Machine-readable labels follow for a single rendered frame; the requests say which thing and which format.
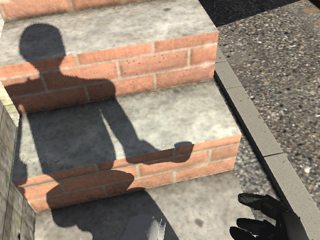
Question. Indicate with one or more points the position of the robot left thigh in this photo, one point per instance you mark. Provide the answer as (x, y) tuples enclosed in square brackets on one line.
[(144, 227)]

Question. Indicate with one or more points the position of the right robot hand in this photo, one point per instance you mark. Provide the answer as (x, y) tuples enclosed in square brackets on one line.
[(288, 225)]

